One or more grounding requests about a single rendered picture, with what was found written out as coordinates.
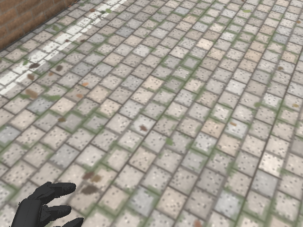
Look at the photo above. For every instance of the robot left hand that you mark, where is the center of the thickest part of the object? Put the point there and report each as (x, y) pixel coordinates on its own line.
(34, 212)

